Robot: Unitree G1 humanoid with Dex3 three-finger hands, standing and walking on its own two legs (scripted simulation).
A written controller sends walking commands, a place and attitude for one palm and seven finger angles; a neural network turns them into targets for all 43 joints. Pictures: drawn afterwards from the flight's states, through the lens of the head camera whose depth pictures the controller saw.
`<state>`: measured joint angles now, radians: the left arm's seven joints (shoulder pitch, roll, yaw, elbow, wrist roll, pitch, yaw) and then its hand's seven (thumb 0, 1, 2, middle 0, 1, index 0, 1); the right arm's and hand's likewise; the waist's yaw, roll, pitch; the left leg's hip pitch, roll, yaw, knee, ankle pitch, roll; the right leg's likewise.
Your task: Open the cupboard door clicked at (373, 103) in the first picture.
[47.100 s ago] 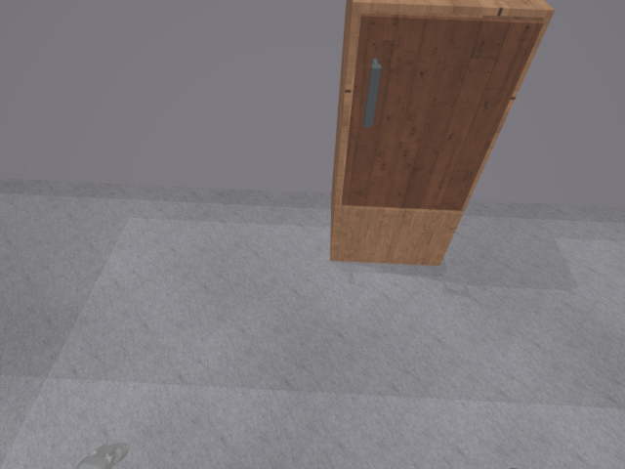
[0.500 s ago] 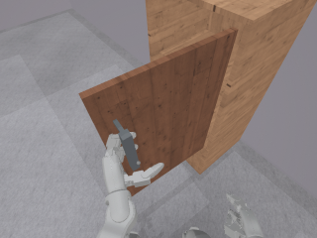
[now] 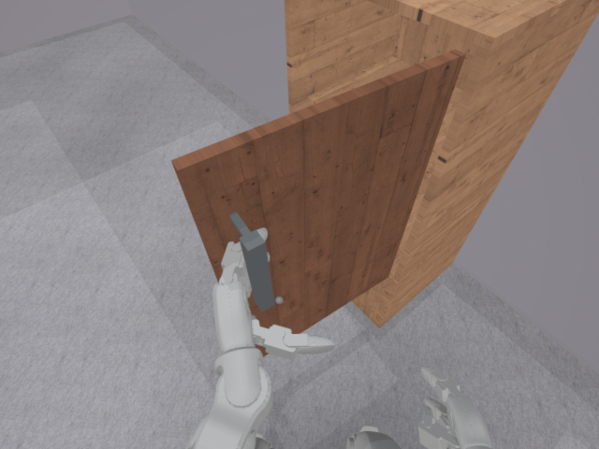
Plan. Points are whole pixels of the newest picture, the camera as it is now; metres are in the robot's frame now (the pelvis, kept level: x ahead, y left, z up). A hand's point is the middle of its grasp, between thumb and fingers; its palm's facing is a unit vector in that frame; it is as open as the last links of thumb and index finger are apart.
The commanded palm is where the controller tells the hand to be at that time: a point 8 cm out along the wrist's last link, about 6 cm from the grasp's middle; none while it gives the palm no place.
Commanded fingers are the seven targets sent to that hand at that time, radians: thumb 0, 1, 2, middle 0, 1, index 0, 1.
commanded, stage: slide the hand sideways off the handle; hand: left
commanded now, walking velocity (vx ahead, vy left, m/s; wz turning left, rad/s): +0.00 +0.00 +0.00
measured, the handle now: (251, 264) +0.34 +0.09 +0.06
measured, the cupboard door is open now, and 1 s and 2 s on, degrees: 84 87 87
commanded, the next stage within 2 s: draw the hand back to the body in 1.18 s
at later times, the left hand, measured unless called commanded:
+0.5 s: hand (273, 337) +0.25 +0.05 +0.05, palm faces -0.14 -0.99 +0.01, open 16.1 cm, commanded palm +0.22 +0.12 +0.06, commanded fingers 0.00 -0.50 0.30 -0.15 -0.30 -0.15 -0.30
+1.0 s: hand (227, 367) +0.21 +0.10 +0.05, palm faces -0.10 -0.99 -0.03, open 16.0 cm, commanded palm +0.18 +0.17 +0.06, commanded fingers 0.00 -0.50 0.30 -0.15 -0.30 -0.15 -0.30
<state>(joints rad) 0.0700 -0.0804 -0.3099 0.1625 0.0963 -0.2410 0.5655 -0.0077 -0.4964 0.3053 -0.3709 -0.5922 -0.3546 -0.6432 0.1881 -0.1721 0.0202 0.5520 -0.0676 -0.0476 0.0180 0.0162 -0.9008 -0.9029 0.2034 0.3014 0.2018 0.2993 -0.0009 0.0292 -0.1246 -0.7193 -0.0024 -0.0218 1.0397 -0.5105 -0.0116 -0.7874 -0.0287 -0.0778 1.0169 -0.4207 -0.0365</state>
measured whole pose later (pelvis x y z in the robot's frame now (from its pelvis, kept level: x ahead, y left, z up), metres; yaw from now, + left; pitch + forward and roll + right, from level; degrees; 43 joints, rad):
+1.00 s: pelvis +0.02 +0.00 -0.02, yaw +0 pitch +13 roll +0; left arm 0.56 0.14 -0.13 -0.27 -0.09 -0.34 -0.08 -0.01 -0.50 0.30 -0.20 -0.32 -0.21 -0.33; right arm 0.26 -0.21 0.01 0.37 0.01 -0.06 -0.02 0.02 -0.90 -0.90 0.20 0.30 0.20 0.30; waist 0.00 0.03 -0.13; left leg -0.79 0.00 -0.02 1.15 -0.59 -0.01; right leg -0.86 -0.02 -0.08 1.13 -0.50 -0.04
